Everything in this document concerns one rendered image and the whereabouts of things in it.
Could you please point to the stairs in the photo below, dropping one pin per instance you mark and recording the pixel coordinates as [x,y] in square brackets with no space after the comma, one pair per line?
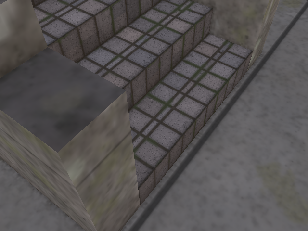
[175,73]

